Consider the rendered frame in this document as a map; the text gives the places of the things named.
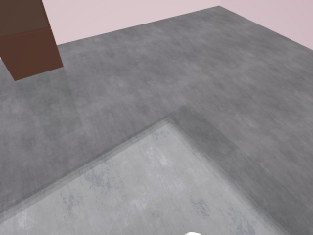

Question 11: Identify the cupboard door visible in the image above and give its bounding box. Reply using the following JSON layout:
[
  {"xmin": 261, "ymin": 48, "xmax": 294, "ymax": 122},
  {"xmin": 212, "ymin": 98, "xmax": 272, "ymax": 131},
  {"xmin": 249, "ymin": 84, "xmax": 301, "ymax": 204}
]
[{"xmin": 0, "ymin": 0, "xmax": 48, "ymax": 36}]

